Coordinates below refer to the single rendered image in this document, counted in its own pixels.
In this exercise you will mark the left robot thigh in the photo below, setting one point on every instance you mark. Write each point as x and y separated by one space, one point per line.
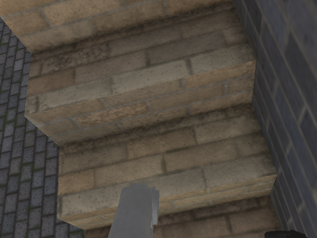
137 212

